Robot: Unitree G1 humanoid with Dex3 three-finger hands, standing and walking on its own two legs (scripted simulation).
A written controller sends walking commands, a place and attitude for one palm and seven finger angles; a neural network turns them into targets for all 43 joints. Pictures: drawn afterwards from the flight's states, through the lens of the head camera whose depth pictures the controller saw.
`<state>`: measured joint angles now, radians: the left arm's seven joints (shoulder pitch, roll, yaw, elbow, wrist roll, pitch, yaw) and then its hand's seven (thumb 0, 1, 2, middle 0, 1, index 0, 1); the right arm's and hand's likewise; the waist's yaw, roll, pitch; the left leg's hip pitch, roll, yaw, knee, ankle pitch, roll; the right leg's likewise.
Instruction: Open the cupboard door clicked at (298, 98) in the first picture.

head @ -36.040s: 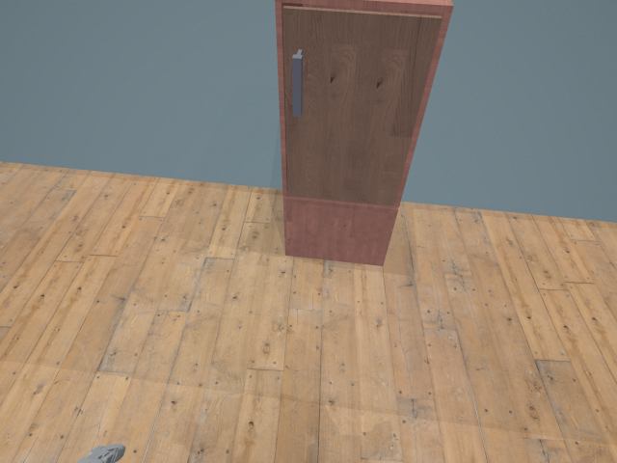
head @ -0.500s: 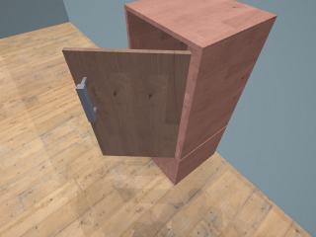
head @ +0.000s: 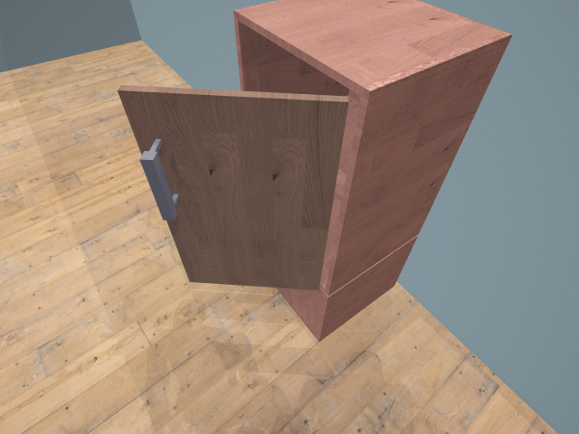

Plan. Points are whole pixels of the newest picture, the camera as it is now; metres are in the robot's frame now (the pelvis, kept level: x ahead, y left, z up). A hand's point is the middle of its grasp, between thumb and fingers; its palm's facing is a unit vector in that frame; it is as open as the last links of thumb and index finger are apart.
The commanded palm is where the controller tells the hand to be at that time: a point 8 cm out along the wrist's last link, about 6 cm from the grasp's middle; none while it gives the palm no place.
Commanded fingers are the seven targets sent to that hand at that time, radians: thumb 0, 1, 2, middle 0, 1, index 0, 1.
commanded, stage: look again from close up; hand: left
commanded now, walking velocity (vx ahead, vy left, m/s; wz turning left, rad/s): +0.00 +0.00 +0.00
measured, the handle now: (163, 181) +0.53 +0.28 +0.01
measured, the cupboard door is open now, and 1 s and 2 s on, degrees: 50 50 50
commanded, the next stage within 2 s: raise the hand with hooked fingers in 0.50 s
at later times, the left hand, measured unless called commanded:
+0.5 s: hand out of the picture -0.03 +0.21 -0.18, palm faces +0.04 -0.98 -0.19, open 7.3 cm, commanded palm none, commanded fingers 0.00 0.90 0.90 -0.20 -0.30 -0.20 -0.30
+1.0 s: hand (148, 418) +0.15 +0.20 -0.05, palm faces -0.05 -1.00 +0.03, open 8.4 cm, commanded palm +0.10 +0.29 -0.05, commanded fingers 0.00 0.41 0.69 -0.23 -0.62 -0.23 -0.62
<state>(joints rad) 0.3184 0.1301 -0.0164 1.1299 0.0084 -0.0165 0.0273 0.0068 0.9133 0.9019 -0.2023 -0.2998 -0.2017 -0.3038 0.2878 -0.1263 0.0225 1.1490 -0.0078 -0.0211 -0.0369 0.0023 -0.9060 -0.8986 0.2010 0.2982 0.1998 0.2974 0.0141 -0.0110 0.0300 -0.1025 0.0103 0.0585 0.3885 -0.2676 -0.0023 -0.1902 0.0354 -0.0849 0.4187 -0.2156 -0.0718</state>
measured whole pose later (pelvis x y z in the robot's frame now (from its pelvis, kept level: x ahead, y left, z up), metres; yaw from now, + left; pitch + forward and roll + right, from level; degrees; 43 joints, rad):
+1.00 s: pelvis -0.04 +0.04 -0.07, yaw +2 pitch +8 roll +0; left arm 0.41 0.19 0.09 0.14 -0.20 -0.48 -0.29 0.01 0.65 0.79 -0.22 -0.47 -0.22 -0.48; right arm 0.16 -0.28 -0.06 0.47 0.02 -0.27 0.01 0.01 -0.91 -0.90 0.20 0.30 0.20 0.30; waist -0.03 -0.07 -0.12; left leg -0.68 -0.04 0.06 1.01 -0.48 0.07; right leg -0.73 0.00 -0.05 1.00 -0.42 -0.03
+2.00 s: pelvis -0.02 +0.04 -0.05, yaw +4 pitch +10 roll -3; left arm 0.12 0.42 0.36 0.25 -0.35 -0.21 -0.48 -0.01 -0.46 0.32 -0.30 -1.18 -0.30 -1.18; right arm 0.26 -0.27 0.07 0.50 0.06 -0.21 -0.07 0.01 -0.90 -0.90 0.21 0.30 0.20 0.30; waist 0.00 0.04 -0.11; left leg -0.65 -0.03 -0.01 0.95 -0.48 0.06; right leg -0.65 0.01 -0.11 0.87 -0.40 -0.03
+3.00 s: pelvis -0.02 +0.04 -0.04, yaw +4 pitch +10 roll -2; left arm -0.14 0.45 0.41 0.49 -0.34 -0.25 -0.55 -0.01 -0.50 0.30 -0.30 -1.20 -0.30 -1.20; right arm 0.28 -0.29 0.05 0.55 0.05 -0.19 -0.09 0.01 -0.90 -0.90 0.21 0.30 0.21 0.30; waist 0.00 0.02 -0.08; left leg -0.60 -0.03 0.00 0.87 -0.44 0.06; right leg -0.61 0.01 -0.09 0.80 -0.37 -0.03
